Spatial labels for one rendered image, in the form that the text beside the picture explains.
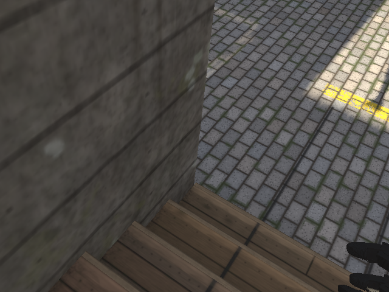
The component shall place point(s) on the right robot hand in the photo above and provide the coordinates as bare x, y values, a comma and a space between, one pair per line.
373, 253

